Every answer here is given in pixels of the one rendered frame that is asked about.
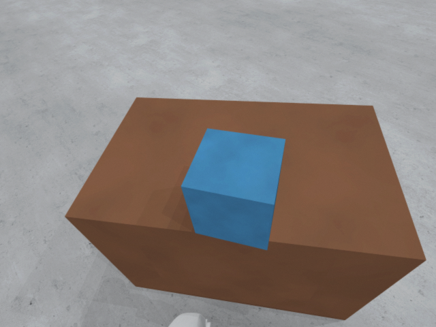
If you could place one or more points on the pedestal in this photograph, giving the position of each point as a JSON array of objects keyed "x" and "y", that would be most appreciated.
[{"x": 341, "y": 231}]

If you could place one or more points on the left robot thigh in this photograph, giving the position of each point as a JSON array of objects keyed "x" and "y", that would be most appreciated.
[{"x": 190, "y": 320}]

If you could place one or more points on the carton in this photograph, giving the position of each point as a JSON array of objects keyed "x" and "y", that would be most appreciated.
[{"x": 231, "y": 186}]

